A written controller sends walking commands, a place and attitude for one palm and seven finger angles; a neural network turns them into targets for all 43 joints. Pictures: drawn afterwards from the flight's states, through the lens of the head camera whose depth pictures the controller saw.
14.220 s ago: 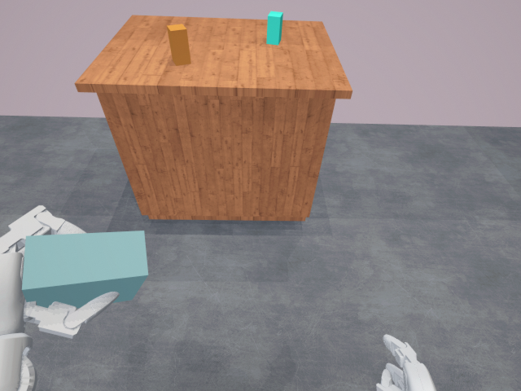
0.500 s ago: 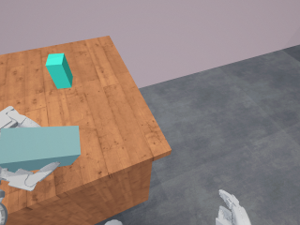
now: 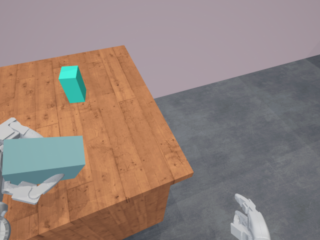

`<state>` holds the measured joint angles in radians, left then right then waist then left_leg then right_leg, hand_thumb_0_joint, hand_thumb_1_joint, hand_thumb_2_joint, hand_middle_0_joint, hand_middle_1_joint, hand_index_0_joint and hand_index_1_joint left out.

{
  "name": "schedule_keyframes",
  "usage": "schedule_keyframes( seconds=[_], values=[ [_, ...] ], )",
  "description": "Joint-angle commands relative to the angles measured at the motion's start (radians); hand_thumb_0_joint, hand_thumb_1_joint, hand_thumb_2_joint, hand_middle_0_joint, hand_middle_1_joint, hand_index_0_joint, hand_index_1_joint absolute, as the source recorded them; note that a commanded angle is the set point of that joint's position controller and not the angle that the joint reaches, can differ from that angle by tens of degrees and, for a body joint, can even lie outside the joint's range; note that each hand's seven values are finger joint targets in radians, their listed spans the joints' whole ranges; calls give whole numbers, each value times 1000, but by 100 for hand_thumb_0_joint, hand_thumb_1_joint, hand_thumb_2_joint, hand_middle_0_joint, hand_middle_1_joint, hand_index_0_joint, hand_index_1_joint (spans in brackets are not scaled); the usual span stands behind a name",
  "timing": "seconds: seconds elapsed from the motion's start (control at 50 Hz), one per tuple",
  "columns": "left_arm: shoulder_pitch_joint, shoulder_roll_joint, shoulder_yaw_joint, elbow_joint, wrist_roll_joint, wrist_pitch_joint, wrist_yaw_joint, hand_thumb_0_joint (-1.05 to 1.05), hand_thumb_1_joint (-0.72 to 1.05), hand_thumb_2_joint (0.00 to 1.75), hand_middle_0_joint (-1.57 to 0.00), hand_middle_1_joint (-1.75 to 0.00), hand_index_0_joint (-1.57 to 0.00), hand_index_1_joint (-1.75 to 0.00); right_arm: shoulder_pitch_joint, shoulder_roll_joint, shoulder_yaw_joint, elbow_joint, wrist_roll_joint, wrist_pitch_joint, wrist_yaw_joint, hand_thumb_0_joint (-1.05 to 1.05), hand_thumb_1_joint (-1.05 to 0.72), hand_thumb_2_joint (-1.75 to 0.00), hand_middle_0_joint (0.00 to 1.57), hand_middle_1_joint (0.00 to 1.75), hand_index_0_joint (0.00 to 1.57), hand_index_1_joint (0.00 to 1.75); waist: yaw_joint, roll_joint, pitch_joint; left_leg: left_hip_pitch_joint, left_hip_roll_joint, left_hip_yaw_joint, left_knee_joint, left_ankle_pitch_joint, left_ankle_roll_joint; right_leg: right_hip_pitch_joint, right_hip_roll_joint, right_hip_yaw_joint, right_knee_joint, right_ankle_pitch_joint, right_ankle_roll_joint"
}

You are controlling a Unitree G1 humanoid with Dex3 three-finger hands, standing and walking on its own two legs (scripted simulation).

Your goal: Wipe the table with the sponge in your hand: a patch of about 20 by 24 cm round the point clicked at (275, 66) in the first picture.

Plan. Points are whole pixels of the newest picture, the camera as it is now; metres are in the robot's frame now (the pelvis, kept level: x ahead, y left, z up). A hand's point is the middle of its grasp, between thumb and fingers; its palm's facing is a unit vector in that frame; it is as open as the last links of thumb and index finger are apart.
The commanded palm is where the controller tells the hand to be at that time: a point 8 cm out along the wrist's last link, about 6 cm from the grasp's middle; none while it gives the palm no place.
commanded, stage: come to a stop and stand still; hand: left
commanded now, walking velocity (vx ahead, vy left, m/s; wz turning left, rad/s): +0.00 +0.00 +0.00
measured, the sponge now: (56, 161) +0.23 +0.22 +0.14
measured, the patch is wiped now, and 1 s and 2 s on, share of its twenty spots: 0.00 0.00 0.00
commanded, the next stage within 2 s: look again from close up in 0.98 s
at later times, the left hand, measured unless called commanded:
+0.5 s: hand (2, 145) +0.23 +0.30 +0.18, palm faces +0.45 -0.78 -0.44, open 9.5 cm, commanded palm +0.15 +0.29 +0.18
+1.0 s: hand out of the picture +0.19 +0.28 +0.16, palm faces +0.40 -0.86 -0.31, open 9.5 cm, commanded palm +0.13 +0.31 +0.18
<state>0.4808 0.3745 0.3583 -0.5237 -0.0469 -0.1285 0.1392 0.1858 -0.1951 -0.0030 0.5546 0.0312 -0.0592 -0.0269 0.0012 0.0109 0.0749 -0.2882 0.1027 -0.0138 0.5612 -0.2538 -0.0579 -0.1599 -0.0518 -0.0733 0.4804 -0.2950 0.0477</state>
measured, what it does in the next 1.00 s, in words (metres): shifts its weight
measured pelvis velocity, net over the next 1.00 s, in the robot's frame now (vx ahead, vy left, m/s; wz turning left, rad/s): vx -0.04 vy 0.04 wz -0.01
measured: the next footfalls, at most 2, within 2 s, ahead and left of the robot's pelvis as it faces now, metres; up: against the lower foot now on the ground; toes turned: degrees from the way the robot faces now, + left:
none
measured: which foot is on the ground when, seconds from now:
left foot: down 0.00-1.00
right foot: down 0.00-1.00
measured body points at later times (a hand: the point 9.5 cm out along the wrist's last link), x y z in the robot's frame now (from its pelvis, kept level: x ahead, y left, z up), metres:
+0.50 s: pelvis -0.02 +0.01 +0.00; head +0.02 +0.04 +0.45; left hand +0.20 +0.34 +0.20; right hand +0.16 -0.21 -0.08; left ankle +0.03 +0.16 -0.73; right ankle -0.03 -0.15 -0.73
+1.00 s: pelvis -0.04 +0.04 +0.00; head -0.01 +0.07 +0.45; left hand +0.16 +0.33 +0.18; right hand +0.15 -0.18 -0.06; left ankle +0.03 +0.15 -0.73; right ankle -0.03 -0.15 -0.73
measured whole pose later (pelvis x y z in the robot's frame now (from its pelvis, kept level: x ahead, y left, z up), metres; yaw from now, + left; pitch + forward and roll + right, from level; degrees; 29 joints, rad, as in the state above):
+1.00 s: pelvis -0.04 +0.04 +0.00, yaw -1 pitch -2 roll -2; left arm 0.36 0.34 0.34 -0.46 -0.01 -0.23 0.12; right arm 0.19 -0.17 0.02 0.61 0.00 -0.17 -0.01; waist 0.05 -0.05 0.09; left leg -0.30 0.06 0.02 0.51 -0.18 -0.01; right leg -0.17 -0.09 -0.03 0.41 -0.20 0.07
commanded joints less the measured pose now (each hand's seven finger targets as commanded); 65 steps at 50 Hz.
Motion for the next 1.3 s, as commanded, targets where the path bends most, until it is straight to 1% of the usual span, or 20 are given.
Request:
schedule_keyframes(
  seconds=[0.0, 0.26, 0.28, 0.36, 0.38, 0.4, 0.42, 0.44, 0.46, 0.5, 0.54, 0.58, 0.64, 0.66, 0.7, 0.78, 0.88, 1.0, 1.06, 1.28],
  values=[
    [-75, 158, 106, -238, -1, -70, 25, 0, 10, 130, -120, -160, -120, -160, -76, -120, -44, -149, 0, -60, -13, 0, -90, -90, 20, 30, 20, 30, 1, 111, -164, 94, 30, -49, -125, 170, 100, 17, -22, 24, -76, 227, -61],
    [-61, 157, 107, -206, 1, -62, 26, 0, 10, 130, -120, -160, -120, -160, -76, -114, -37, -141, 3, -67, -13, 0, -90, -90, 20, 30, 20, 30, -1, 78, -179, 96, 15, -36, -149, 107, 95, 37, -24, 26, -103, 228, -61],
    [-63, 127, 86, -192, 2, -64, 23, 0, 10, 130, -120, -160, -120, -160, -67, -115, -34, -138, -1, -63, -13, 0, -90, -90, 20, 30, 20, 30, -2, 84, -163, 72, 12, -38, -148, 80, 95, 35, -21, 20, -104, 212, -62],
    [-70, 157, 108, -193, 1, -62, 28, 0, 10, 130, -120, -160, -120, -160, -75, -116, -39, -137, 5, -64, -16, 0, -90, -90, 20, 30, 20, 30, -3, 59, -173, 79, 3, -31, -142, 70, 93, 36, -32, 32, -109, 219, -63],
    [-1021, 877, 638, -329, 117, -156, 3, 0, 10, 130, -120, -160, -120, -160, 0, -135, -81, -80, -70, -117, -33, 0, -90, -90, 20, 30, 20, 30, 83, -213, 2, -83, -17, 100, 37, 210, 52, -95, -38, 131, -202, 420, -93],
    [-457, 292, 238, 195, 58, -128, -34, 0, 10, 130, -120, -160, -120, -160, -2, -39, -36, -26, -45, -121, -25, 0, -90, -90, 20, 30, 20, 30, 16, -277, -164, 46, -115, 70, -28, 196, 53, -13, -111, 151, -96, 556, -147],
    [-289, 210, 170, 163, 44, -134, -43, 0, 10, 130, -120, -160, -120, -160, 9, -134, -71, -108, -30, -143, -17, 0, -90, -90, 20, 30, 20, 30, 51, -112, -184, 123, -100, 103, -57, 260, 42, 9, -75, 178, -90, 626, -111],
    [-245, 167, 97, 12, 20, -152, -46, 0, 10, 130, -120, -160, -120, -160, -21, -126, -65, -107, -21, -146, -7, 0, -90, -90, 20, 30, 20, 30, 45, 34, -249, 149, -80, 78, -101, 343, 63, 81, -58, 93, -40, 505, -78],
    [-176, 87, 32, -22, 5, -149, -40, 0, 10, 130, -120, -160, -120, -160, -68, -118, -67, -106, -10, -155, 3, 0, -90, -90, 20, 30, 20, 30, 39, 149, -284, 226, -52, 77, -114, 418, 73, 50, -28, 77, -18, 386, -66],
    [-137, 144, 45, -167, 14, -153, -33, 0, 10, 130, -120, -160, -120, -160, -68, -136, -73, -124, -21, -160, 23, 0, -90, -90, 20, 30, 20, 30, 51, 100, -265, 160, -29, 42, -105, 415, 75, 58, -20, 60, -35, 298, -53],
    [-82, 169, 77, -180, 12, -153, -22, 0, 10, 130, -120, -160, -120, -160, -73, -131, -69, -128, -18, -161, 25, 0, -90, -90, 20, 30, 20, 30, 47, -2, -241, 106, -45, 47, -102, 289, 64, 55, -17, 61, -69, 245, -50],
    [-78, 210, 137, -192, 6, -156, -4, 0, 10, 130, -120, -160, -120, -160, -86, -137, -69, -131, -20, -150, 11, 0, -90, -90, 20, 30, 20, 30, 37, -16, -201, 63, -48, 31, -138, 154, 65, 36, -16, 48, -80, 153, -47],
    [-110, 235, 187, -192, -5, -174, -3, 0, 10, 130, -120, -160, -120, -160, -90, -128, -61, -134, -17, -142, -9, 0, -90, -90, 20, 30, 20, 30, 31, 26, -145, 32, -52, 21, -176, 36, 65, 6, -6, 54, -99, 83, -50],
    [-135, 260, 208, -207, -4, -178, 2, 0, 10, 130, -120, -160, -120, -160, -108, -130, -60, -132, -14, -141, -16, 0, -90, -90, 20, 30, 20, 30, 26, 78, -128, 36, -42, 17, -197, -9, 69, -11, 0, 54, -95, 56, -48],
    [-173, 217, 171, -191, -2, -189, -2, 0, 10, 130, -120, -160, -120, -160, -90, -127, -57, -132, -16, -144, -18, 0, -90, -90, 20, 30, 20, 30, 27, 133, -113, -23, -24, -5, -232, -106, 81, 23, 5, 48, -82, 23, -51],
    [-197, 163, 105, -175, 12, -190, -4, 0, 10, 130, -120, -160, -120, -160, -73, -134, -55, -110, -20, -167, -14, 0, -90, -90, 20, 30, 20, 30, 24, 107, -127, -1, -31, 1, -218, -170, 82, 7, 2, 61, -118, -5, -54],
    [-217, 116, 46, -151, 27, -168, -5, 0, 10, 130, -120, -160, -120, -160, -72, -137, -49, -94, -24, -175, -3, 0, -90, -90, 20, 30, 20, 30, 20, 63, -117, 10, -37, -8, -226, -160, 73, -4, 15, 58, -138, -8, -50],
    [-228, 138, 80, -164, 24, -151, -8, 0, 10, 130, -120, -160, -120, -160, -91, -122, -42, -105, -23, -156, -3, 0, -90, -90, 20, 30, 20, 30, 22, 65, -100, 16, -43, 4, -221, -137, 67, 0, 19, 61, -160, 17, -48],
    [-198, 164, 116, -190, 20, -147, -7, 0, 10, 130, -120, -160, -120, -160, -107, -121, -42, -107, -18, -155, -3, 0, -90, -90, 20, 30, 20, 30, 23, 74, -145, 59, -50, 14, -210, -73, 64, 22, 23, 61, -148, 74, -46],
    [-109, 133, 100, -203, 13, -130, -10, 0, 10, 130, -120, -160, -120, -160, -85, -127, -50, -108, -15, -128, -2, 0, -90, -90, 20, 30, 20, 30, 23, 56, -180, 91, -40, 26, -169, 129, 65, 64, 10, 36, -120, 233, -38]
  ],
)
